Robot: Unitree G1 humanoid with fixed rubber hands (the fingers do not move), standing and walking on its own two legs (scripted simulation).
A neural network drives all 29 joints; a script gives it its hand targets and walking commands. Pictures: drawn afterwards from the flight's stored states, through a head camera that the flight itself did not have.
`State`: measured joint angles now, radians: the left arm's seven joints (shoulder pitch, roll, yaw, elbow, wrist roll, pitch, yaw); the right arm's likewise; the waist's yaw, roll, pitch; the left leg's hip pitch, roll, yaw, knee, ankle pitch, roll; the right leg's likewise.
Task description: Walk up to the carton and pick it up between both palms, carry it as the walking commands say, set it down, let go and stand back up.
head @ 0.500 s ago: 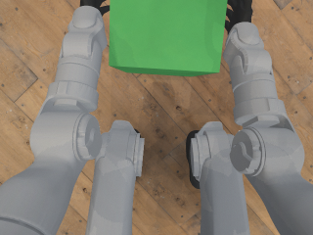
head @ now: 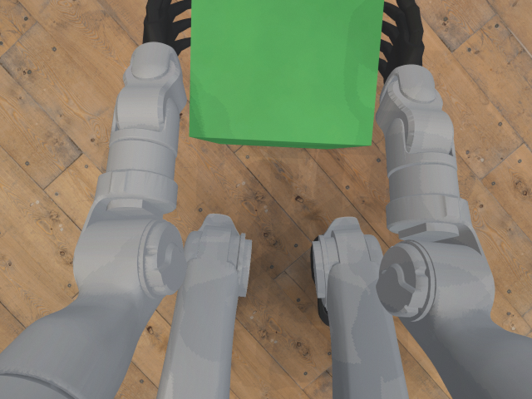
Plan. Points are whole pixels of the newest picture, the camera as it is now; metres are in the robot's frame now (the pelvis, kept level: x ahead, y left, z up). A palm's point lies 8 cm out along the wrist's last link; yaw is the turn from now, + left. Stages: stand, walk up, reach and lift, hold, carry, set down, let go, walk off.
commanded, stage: reach and lift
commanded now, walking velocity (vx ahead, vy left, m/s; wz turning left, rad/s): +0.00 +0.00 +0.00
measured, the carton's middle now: (280, 70) +0.52 +0.01 -0.18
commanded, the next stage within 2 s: none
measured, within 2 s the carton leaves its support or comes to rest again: neither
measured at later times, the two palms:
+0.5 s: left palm (138, 33) +0.51 +0.15 -0.03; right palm (437, 61) +0.49 -0.13 -0.03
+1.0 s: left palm (96, 13) +0.49 +0.15 +0.05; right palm (493, 50) +0.47 -0.14 +0.05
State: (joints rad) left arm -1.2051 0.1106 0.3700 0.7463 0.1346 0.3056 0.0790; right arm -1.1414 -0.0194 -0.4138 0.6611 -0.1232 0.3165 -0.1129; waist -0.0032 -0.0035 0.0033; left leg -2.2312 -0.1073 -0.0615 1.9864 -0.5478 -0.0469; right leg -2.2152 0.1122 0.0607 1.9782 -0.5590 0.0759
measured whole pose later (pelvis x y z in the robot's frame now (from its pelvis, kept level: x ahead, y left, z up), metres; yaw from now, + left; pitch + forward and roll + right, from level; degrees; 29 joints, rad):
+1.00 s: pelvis +0.01 +0.00 +0.11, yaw +1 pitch +41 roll -1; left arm -0.99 0.00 0.44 0.71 0.22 0.34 0.05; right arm -0.92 0.08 -0.47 0.62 -0.21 0.36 -0.08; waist -0.01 0.00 -0.17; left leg -1.85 -0.13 -0.10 1.63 -0.50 -0.05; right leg -1.83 0.13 0.09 1.62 -0.51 0.06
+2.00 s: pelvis +0.06 +0.00 +0.25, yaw +1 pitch +30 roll -1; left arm -0.62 -0.11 0.39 0.63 0.23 0.29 0.05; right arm -0.56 0.14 -0.39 0.56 -0.21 0.31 -0.05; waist -0.01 0.01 -0.20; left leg -1.22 -0.11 -0.14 1.12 -0.41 -0.02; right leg -1.21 0.10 0.13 1.11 -0.42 0.04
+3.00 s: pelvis +0.09 +0.00 +0.34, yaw +1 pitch +6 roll +0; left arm -0.37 -0.18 0.35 0.46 0.32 0.47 0.02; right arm -0.35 0.18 -0.32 0.45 -0.29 0.49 -0.01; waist -0.02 0.00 -0.07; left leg -0.40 -0.07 -0.15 0.53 -0.23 0.00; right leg -0.39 0.06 0.16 0.53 -0.24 0.02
